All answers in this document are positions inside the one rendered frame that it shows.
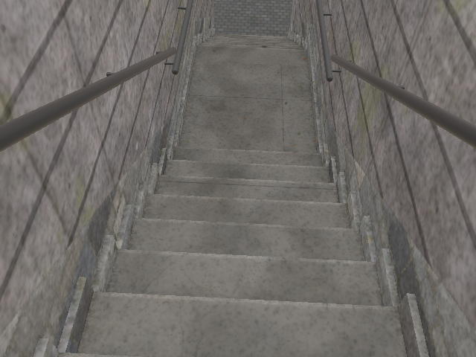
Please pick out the stairs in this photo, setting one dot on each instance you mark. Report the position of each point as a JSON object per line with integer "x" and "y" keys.
{"x": 242, "y": 253}
{"x": 251, "y": 41}

